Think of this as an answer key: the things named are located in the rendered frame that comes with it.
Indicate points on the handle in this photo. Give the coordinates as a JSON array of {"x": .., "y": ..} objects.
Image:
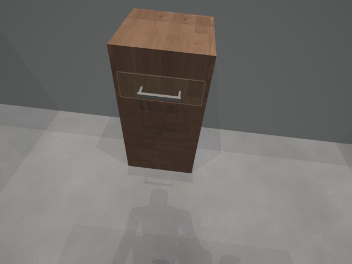
[{"x": 158, "y": 96}]

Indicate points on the drawer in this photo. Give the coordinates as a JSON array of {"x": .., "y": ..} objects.
[{"x": 191, "y": 90}]

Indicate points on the cabinet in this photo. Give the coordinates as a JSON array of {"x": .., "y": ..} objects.
[{"x": 159, "y": 134}]

